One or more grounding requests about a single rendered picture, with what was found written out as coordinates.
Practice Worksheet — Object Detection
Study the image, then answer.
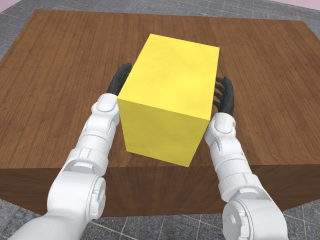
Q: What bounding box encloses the right robot forearm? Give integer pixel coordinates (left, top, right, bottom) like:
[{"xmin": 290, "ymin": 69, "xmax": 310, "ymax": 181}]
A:
[{"xmin": 204, "ymin": 112, "xmax": 288, "ymax": 231}]

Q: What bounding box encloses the pedestal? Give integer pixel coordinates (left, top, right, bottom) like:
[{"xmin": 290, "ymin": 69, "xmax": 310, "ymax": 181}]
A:
[{"xmin": 0, "ymin": 9, "xmax": 320, "ymax": 218}]

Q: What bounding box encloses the carton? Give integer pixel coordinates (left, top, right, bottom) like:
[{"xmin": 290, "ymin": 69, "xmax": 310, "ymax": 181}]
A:
[{"xmin": 117, "ymin": 34, "xmax": 220, "ymax": 167}]

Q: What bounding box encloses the right robot upper arm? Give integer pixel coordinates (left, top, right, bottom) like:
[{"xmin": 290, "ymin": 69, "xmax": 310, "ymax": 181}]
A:
[{"xmin": 222, "ymin": 198, "xmax": 289, "ymax": 240}]

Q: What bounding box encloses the left robot hand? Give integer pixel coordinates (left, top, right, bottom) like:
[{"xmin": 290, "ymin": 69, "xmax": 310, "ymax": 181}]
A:
[{"xmin": 106, "ymin": 62, "xmax": 133, "ymax": 96}]

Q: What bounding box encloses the left robot forearm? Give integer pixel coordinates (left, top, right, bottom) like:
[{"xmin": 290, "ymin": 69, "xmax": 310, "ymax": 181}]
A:
[{"xmin": 47, "ymin": 93, "xmax": 120, "ymax": 211}]

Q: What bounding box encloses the left robot upper arm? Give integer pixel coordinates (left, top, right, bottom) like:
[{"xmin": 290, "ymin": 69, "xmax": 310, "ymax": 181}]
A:
[{"xmin": 7, "ymin": 171, "xmax": 106, "ymax": 240}]

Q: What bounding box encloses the right robot hand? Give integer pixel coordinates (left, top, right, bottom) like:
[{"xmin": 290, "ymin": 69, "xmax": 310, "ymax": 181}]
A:
[{"xmin": 212, "ymin": 76, "xmax": 235, "ymax": 116}]

